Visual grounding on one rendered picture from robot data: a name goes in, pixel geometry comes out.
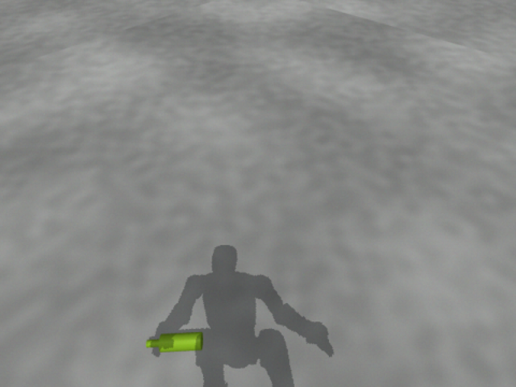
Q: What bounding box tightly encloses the bottle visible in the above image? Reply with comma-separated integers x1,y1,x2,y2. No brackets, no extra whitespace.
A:
146,332,203,352

